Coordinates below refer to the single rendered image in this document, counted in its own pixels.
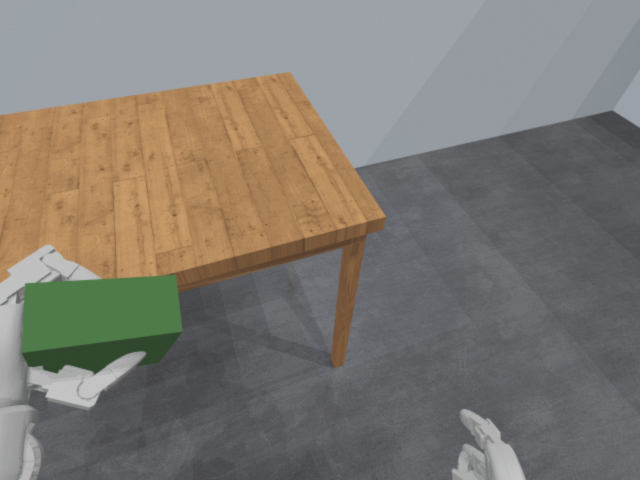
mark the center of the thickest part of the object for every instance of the robot right hand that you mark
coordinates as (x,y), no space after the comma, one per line
(499,461)

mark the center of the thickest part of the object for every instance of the table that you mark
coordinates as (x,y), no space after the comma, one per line
(207,183)

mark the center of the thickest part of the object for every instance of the robot left hand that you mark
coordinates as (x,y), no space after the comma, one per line
(71,386)

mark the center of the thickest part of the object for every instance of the left robot forearm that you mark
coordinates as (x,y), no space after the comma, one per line
(21,454)

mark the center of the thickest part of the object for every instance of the sponge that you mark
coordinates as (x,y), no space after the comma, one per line
(91,323)

